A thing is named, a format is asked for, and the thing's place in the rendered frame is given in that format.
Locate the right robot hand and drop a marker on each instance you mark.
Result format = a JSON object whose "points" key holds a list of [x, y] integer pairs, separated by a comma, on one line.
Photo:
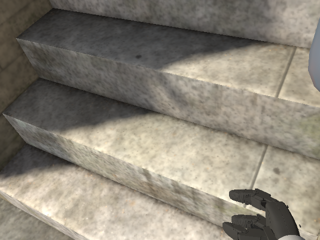
{"points": [[277, 223]]}

